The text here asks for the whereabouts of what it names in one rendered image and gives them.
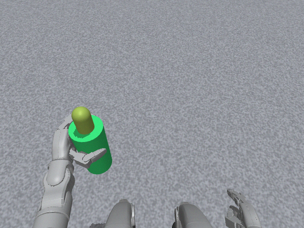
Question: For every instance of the right robot hand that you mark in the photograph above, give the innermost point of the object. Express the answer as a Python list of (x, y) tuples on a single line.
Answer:
[(243, 217)]

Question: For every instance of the bottle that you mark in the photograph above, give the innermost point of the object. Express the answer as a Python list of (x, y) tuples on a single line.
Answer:
[(88, 135)]

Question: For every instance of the left robot hand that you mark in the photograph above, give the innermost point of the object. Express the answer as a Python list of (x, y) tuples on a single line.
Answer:
[(63, 147)]

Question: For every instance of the left robot arm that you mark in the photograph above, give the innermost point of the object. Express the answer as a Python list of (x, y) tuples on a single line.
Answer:
[(55, 206)]

